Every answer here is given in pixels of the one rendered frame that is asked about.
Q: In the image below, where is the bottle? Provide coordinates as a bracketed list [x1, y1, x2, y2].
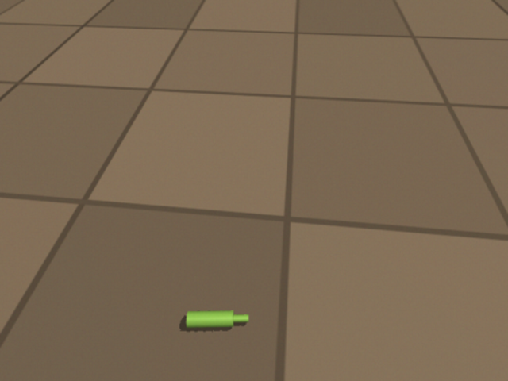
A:
[187, 310, 249, 328]

